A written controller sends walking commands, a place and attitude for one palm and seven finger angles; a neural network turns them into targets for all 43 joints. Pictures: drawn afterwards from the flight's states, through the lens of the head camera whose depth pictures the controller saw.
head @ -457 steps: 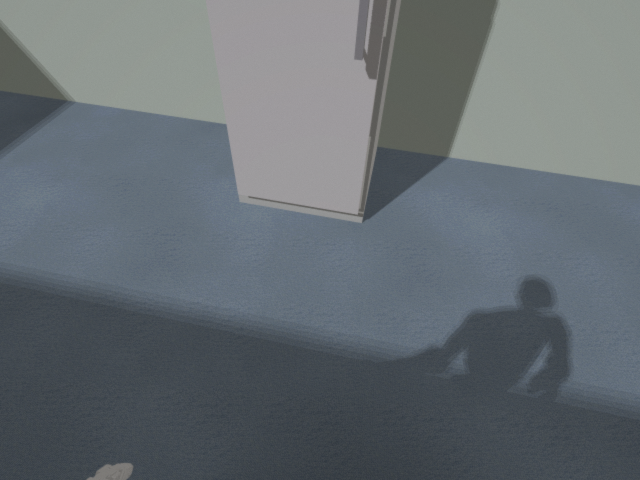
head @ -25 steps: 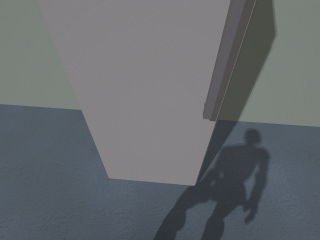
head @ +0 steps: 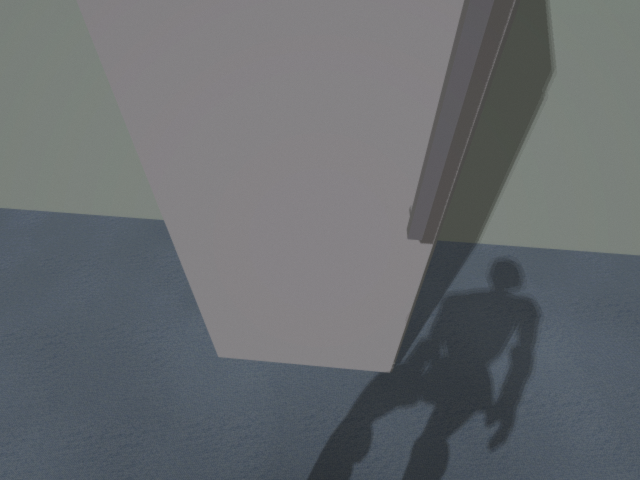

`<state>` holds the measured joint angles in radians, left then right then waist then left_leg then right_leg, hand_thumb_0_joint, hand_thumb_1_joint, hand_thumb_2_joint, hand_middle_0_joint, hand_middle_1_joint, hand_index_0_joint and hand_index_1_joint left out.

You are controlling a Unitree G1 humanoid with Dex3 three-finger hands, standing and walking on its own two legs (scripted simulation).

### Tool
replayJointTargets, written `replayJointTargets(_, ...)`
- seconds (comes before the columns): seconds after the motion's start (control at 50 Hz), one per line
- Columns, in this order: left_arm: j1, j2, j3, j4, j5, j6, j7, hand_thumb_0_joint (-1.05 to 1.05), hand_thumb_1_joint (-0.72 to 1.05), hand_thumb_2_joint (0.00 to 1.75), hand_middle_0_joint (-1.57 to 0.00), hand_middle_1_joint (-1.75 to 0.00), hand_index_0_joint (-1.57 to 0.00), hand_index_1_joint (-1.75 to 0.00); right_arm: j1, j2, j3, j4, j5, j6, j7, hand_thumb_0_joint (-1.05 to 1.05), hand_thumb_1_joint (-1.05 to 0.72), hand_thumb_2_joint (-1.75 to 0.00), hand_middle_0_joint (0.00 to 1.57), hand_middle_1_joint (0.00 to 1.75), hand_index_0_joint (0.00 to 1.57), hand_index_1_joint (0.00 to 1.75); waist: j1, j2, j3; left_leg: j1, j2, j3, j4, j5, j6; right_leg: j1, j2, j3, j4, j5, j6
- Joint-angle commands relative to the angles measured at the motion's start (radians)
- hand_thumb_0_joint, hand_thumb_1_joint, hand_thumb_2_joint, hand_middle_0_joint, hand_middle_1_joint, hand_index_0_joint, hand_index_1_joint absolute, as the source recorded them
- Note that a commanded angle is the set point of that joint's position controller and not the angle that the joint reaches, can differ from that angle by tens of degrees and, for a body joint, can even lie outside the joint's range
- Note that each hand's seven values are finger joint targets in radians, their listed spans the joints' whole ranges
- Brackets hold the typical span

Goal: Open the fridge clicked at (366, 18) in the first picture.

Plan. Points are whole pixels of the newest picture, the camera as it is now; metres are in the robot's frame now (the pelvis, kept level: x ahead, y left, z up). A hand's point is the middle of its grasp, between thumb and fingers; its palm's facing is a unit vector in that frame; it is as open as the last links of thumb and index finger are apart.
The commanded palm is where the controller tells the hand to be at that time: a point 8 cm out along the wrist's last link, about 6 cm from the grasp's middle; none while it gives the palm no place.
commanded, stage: look again from close up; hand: right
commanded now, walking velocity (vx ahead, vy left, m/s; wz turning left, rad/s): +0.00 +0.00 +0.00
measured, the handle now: (447, 97) +0.53 -0.13 +0.23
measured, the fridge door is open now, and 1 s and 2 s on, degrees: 0 0 0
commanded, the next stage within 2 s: raise the hand to about handle height in 0.84 s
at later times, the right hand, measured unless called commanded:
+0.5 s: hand out of the picture -0.01 -0.15 -0.18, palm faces +0.05 +0.99 -0.16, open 7.4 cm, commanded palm none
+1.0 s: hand out of the picture +0.03 -0.17 -0.16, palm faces +0.15 +0.97 -0.21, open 7.3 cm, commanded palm +0.11 -0.21 -0.06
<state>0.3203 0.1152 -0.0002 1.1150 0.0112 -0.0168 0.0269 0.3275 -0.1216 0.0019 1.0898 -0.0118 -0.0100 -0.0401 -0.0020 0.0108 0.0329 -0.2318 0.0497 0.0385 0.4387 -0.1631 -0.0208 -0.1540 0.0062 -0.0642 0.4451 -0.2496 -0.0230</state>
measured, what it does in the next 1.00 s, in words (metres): stands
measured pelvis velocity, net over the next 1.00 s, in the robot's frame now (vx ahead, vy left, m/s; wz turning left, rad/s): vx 0.01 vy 0.01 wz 0.01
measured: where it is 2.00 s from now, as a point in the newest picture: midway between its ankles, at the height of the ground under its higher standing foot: outside the picture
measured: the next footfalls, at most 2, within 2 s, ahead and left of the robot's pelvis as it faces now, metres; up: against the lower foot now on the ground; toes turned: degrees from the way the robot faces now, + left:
none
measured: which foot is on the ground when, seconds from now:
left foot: down 0.00-1.00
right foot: down 0.00-1.00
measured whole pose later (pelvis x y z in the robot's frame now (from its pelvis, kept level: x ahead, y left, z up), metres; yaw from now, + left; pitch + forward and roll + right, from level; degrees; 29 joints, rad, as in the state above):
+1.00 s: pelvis +0.01 +0.01 +0.00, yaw +0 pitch -2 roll +0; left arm 0.34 0.13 -0.01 1.04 0.01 -0.06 0.06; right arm 0.41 -0.14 -0.03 0.76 0.06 0.11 -0.07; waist -0.01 0.00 0.06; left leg -0.23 0.03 0.04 0.46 -0.19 -0.01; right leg -0.15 -0.01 -0.06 0.48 -0.29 -0.01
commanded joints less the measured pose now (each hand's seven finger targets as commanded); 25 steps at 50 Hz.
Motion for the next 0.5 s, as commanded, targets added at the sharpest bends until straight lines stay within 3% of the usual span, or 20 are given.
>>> replayJointTargets(0.0, 0.069, 0.087, 0.014, -0.02, -0.003, -0.01, 0.002, 0.0, 0.9, 0.9, -0.2, -0.3, -0.2, -0.3, 0.067, -0.084, -0.016, -0.029, -0.004, -0.013, -0.002, 0.0, -0.9, -0.9, 0.2, 0.3, 0.2, 0.3, -0.002, -0.01, 0.079, 0.023, 0.059, -0.084, -0.083, -0.048, 0.043, -0.134, -0.099, 0.102, -0.14, -0.041, 0.004)
replayJointTargets(0.48, 0.08, 0.076, 0.013, -0.015, -0.002, -0.012, 0.003, 0.0, 0.9, 0.9, -0.2, -0.3, -0.2, -0.3, 0.072, -0.077, -0.018, -0.028, -0.005, -0.016, -0.003, 0.0, -0.9, -0.9, 0.2, 0.3, 0.2, 0.3, -0.003, 0.007, 0.068, 0.02, 0.057, -0.09, -0.078, -0.033, 0.047, -0.118, -0.098, 0.092, -0.121, -0.009, 0.002)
